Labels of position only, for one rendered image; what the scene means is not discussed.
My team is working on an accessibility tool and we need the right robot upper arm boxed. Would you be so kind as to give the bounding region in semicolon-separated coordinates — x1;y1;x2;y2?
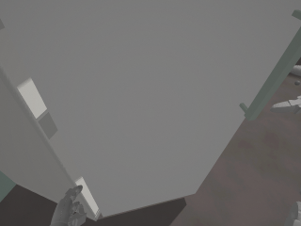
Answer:
284;201;301;226

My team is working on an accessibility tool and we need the handle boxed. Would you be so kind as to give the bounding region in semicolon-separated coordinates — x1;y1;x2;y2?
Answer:
239;9;301;121

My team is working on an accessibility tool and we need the robot right hand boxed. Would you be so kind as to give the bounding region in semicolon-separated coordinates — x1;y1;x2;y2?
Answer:
270;65;301;115

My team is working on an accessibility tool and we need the robot left hand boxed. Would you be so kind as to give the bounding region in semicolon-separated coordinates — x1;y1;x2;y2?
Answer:
50;185;87;226

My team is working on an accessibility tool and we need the fridge door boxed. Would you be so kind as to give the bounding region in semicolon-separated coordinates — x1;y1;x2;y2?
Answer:
0;0;301;217

